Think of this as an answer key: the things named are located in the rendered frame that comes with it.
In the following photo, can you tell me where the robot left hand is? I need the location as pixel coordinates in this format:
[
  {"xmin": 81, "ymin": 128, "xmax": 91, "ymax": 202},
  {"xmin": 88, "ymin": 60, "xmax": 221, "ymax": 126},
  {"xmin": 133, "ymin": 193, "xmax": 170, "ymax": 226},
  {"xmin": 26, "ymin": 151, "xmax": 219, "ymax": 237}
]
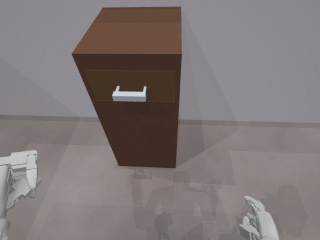
[{"xmin": 0, "ymin": 150, "xmax": 41, "ymax": 218}]

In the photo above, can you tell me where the drawer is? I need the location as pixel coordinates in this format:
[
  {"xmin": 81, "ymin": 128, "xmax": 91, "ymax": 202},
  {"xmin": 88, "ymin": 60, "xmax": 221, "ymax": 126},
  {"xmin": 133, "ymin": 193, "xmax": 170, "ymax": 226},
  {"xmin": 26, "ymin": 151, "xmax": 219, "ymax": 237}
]
[{"xmin": 85, "ymin": 69, "xmax": 175, "ymax": 102}]

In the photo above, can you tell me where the cabinet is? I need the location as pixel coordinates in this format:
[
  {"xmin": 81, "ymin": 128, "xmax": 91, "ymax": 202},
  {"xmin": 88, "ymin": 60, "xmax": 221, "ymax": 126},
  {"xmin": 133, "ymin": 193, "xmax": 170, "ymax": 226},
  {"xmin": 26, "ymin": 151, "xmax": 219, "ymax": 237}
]
[{"xmin": 72, "ymin": 6, "xmax": 182, "ymax": 169}]

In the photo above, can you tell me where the left robot forearm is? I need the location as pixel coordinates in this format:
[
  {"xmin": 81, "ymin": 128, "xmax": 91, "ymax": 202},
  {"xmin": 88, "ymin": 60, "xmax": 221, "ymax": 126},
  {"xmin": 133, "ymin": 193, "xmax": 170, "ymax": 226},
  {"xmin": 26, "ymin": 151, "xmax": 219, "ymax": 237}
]
[{"xmin": 0, "ymin": 218, "xmax": 11, "ymax": 240}]

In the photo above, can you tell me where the robot right hand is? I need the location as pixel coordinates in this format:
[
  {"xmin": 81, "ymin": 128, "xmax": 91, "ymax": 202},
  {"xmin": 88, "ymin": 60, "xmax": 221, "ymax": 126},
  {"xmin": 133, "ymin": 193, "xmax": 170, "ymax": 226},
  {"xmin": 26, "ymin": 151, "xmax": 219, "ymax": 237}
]
[{"xmin": 239, "ymin": 195, "xmax": 280, "ymax": 240}]

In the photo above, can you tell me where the handle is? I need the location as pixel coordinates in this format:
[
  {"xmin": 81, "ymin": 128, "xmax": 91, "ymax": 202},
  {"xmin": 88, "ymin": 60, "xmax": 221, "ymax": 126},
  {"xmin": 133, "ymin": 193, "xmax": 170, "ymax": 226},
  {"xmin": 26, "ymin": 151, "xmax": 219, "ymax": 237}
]
[{"xmin": 112, "ymin": 86, "xmax": 147, "ymax": 102}]

